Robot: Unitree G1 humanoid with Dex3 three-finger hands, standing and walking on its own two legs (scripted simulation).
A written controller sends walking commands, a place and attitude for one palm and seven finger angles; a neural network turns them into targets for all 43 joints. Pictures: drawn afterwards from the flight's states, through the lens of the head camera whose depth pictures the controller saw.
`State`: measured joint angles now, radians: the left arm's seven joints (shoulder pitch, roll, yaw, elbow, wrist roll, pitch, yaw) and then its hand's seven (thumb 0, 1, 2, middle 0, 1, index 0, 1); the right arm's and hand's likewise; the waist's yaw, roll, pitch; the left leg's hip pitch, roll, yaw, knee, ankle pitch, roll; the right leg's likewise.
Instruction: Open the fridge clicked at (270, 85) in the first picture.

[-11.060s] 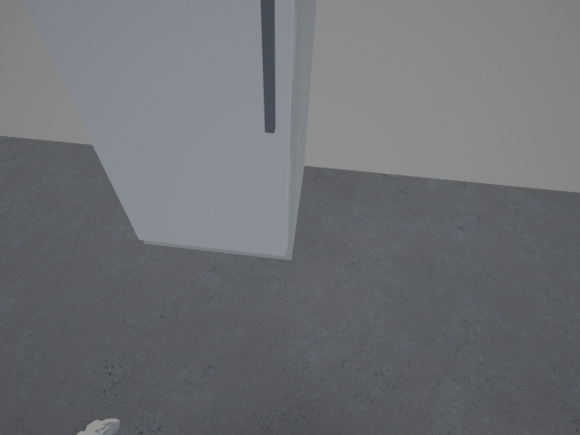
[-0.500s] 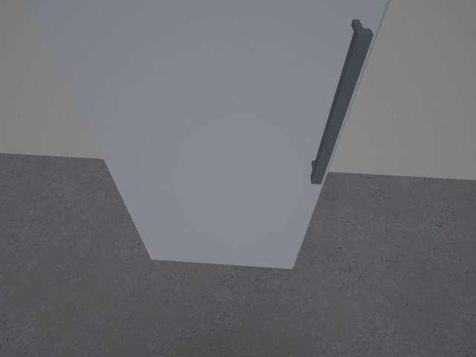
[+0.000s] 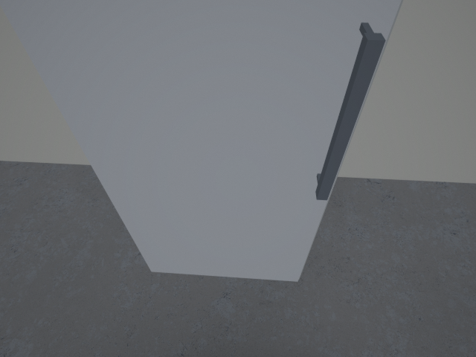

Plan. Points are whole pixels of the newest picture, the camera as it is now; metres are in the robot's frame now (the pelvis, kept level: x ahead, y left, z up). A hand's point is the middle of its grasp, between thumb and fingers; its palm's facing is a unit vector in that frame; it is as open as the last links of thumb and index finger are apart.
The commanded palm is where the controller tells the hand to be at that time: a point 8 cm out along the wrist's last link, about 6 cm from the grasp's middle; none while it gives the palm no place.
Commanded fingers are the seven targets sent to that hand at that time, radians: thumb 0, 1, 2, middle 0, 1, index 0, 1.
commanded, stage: come to a stop and stand still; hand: right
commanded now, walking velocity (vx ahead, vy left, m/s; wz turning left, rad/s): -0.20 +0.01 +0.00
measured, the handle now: (339, 128) +0.49 -0.16 +0.14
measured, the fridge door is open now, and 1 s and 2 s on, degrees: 0 0 0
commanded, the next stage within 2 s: look again from close up in 1.50 s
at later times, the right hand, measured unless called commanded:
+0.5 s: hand out of the picture +0.09 -0.18 -0.16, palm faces +0.07 +0.96 -0.27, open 7.4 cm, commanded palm none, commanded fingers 0.00 -0.90 -0.90 0.20 0.30 0.20 0.30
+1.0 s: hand out of the picture -0.03 -0.16 -0.17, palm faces +0.04 +0.98 -0.19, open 7.3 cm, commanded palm none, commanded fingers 0.00 -0.90 -0.90 0.20 0.30 0.20 0.30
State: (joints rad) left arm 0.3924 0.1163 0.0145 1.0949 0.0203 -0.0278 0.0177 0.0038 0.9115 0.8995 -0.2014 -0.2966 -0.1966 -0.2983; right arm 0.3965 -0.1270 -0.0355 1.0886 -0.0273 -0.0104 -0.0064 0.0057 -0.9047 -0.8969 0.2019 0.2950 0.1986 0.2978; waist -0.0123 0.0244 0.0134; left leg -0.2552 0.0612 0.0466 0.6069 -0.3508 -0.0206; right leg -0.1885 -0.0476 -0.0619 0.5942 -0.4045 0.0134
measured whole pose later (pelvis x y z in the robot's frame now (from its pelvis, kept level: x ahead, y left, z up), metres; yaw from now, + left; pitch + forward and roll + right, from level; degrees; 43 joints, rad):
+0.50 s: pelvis +0.03 +0.02 -0.01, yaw -2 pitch -1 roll +0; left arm 0.26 0.18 0.06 1.05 0.01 0.02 0.04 0.01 0.92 0.90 -0.20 -0.30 -0.20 -0.30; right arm 0.18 -0.17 -0.05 0.97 -0.03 -0.01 -0.04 0.01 -0.91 -0.90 0.20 0.29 0.20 0.30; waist 0.00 -0.04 0.11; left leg -0.34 0.04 0.11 0.65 -0.27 0.03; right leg -0.18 -0.06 -0.05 0.71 -0.51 0.01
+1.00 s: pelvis +0.00 +0.00 +0.01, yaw -1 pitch -2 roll +0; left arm 0.31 0.13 0.00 1.07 0.01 -0.01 0.02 0.01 0.92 0.90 -0.20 -0.30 -0.20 -0.30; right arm 0.32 -0.14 0.02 1.12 -0.02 -0.01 -0.04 0.00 -0.91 -0.90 0.20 0.30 0.20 0.30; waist -0.01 0.00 0.06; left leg -0.29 0.04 0.09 0.46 -0.14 0.01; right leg -0.17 -0.01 -0.09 0.50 -0.30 -0.02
